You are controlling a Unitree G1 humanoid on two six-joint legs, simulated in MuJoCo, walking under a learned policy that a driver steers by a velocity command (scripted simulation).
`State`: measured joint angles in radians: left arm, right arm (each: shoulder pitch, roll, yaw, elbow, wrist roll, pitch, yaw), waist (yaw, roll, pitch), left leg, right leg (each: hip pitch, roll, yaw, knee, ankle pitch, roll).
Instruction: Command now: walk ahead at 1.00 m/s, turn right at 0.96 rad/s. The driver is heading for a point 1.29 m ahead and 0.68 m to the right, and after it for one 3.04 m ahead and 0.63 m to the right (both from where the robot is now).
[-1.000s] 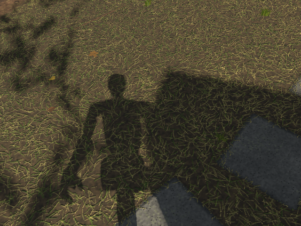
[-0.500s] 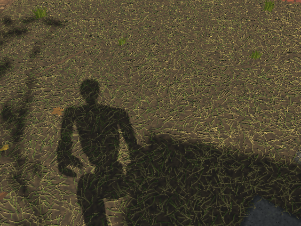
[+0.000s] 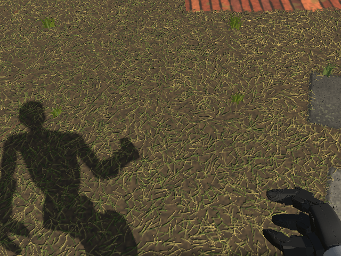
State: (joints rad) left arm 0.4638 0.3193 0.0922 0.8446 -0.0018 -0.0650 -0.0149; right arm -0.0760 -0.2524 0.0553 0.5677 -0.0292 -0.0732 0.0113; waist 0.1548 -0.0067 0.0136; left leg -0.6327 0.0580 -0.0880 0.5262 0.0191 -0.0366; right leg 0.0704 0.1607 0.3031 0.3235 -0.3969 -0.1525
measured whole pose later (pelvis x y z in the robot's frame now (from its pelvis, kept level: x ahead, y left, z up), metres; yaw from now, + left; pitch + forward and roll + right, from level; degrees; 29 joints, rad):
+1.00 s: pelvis +0.80 -0.18 -0.01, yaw -41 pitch +1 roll +1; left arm 0.33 0.28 0.03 0.84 -0.02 -0.02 0.01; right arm 0.07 -0.24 -0.01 0.67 -0.02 -0.11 0.03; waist 0.02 0.00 0.09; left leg -0.50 -0.06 0.03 0.52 -0.03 0.04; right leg -0.28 0.14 0.17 1.29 -0.55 0.02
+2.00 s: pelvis +0.91 -0.30 +0.01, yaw -41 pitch +0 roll +0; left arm 0.33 0.22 0.07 1.00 -0.03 -0.07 0.03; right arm 0.19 -0.24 -0.05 0.97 0.04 -0.06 0.00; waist 0.02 0.00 -0.03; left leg -0.35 0.00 0.03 0.74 -0.40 0.08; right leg -0.13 -0.02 0.03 0.48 -0.35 -0.01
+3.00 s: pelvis +1.45 -0.82 -0.02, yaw -36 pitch +0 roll -1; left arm 0.46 0.20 0.02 1.00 0.02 -0.11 0.06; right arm 0.10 -0.24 -0.02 0.82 -0.02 -0.03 0.06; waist 0.01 0.03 0.05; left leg -0.61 -0.04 0.21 0.67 0.06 0.18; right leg 0.27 0.12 -0.29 0.38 -0.36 0.00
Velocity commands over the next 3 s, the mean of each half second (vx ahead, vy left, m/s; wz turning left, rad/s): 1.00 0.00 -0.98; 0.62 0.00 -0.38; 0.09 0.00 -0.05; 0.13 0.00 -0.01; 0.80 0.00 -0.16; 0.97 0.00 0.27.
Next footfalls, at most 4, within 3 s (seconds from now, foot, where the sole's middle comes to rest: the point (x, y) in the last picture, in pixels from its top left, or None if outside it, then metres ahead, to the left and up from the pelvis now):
0.04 left None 0.24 0.17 -0.77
0.50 right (235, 230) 0.58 -0.12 -0.77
0.90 left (264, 146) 1.00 -0.24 -0.77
1.30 right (299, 187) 0.81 -0.38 -0.77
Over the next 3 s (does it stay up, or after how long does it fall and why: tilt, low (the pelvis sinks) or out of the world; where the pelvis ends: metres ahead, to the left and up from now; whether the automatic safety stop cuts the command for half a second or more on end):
stays up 1.45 -0.82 -0.02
